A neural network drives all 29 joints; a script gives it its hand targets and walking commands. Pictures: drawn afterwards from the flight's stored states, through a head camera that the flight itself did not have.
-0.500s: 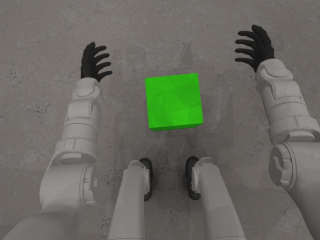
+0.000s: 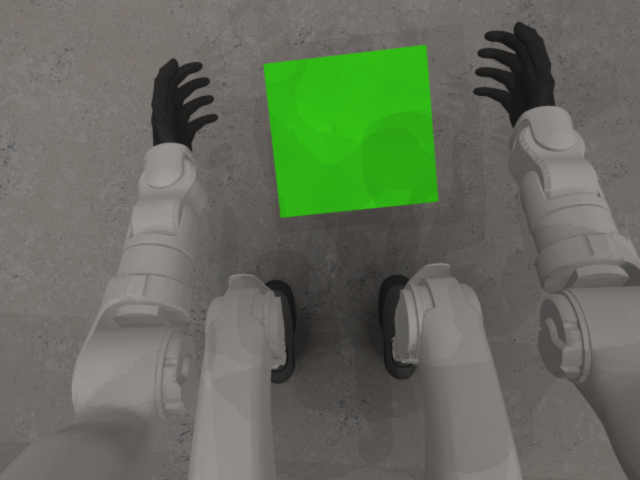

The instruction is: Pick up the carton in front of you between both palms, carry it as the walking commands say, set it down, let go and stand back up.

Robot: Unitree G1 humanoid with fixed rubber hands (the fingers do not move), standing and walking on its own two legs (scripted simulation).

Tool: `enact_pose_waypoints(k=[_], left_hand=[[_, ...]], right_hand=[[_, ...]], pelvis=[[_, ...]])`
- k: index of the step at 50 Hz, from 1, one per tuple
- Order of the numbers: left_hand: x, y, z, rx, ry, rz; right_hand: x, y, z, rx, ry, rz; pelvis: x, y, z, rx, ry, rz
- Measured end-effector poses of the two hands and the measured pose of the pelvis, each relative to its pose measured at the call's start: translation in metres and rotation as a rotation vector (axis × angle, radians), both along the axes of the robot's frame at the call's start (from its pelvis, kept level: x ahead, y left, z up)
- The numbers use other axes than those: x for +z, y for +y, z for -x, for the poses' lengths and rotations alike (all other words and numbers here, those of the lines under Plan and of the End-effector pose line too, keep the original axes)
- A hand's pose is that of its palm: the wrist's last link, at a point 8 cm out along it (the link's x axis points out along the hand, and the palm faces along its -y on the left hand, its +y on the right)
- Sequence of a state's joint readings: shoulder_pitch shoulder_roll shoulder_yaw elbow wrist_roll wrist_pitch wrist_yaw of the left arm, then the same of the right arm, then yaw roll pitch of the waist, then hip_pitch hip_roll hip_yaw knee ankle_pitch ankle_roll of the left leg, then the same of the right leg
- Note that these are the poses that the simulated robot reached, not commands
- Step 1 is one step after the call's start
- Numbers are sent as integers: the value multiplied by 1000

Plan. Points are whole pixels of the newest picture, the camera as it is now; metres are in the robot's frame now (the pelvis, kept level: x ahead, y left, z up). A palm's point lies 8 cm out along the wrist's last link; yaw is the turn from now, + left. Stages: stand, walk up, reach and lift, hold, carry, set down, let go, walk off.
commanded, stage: reach and lift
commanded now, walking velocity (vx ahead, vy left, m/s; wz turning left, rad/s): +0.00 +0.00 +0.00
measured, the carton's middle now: (347, 147) +0.47 -0.04 -0.36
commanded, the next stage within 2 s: none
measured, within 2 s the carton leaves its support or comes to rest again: leaves its support in 1.28 s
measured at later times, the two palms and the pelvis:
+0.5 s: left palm (211, 139) +0.49 +0.16 -0.29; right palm (467, 127) +0.48 -0.21 -0.31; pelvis -0.03 +0.01 -0.11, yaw +1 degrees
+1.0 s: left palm (240, 134) +0.49 +0.12 -0.28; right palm (452, 122) +0.49 -0.19 -0.29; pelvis -0.03 +0.00 -0.10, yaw +1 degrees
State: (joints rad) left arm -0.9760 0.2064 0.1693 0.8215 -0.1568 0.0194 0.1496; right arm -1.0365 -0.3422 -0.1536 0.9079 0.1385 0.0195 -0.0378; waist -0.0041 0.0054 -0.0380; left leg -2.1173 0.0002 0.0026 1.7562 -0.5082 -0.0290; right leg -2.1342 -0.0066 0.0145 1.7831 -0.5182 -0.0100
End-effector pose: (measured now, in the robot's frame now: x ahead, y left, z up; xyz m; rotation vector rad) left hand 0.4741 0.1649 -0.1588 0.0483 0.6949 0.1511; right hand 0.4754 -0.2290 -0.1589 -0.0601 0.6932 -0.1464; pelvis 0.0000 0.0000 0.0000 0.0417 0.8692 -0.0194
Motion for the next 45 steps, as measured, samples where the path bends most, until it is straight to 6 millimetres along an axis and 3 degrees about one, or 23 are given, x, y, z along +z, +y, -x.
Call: enact_pose_waypoints(k=[10, 17, 23, 27, 33, 45], left_hand=[[-64, -6, -1, -4, 19, 8], [-109, -8, -4, -21, 72, -7], [-127, 0, -17, -9, 62, -14], [-133, -6, -24, -19, 54, -11], [-125, -17, -26, -26, 45, 2], [-120, -34, -18, -52, 54, 23]], right_hand=[[-62, 4, -1, -20, 14, -10], [-111, 11, -1, -19, 54, -13], [-143, 16, -3, -11, 50, -17], [-147, 13, -7, -13, 30, -16], [-137, 10, -8, -5, 25, -17], [-128, 34, -8, 37, 41, -35]], pelvis=[[-64, 6, 25, 2, -116, 7], [-93, 7, 34, 7, -177, 9], [-110, 6, 33, 19, -205, 6], [-115, 5, 31, 24, -212, 7], [-114, 3, 26, 19, -203, 10], [-105, 3, 28, 16, -178, 5]])
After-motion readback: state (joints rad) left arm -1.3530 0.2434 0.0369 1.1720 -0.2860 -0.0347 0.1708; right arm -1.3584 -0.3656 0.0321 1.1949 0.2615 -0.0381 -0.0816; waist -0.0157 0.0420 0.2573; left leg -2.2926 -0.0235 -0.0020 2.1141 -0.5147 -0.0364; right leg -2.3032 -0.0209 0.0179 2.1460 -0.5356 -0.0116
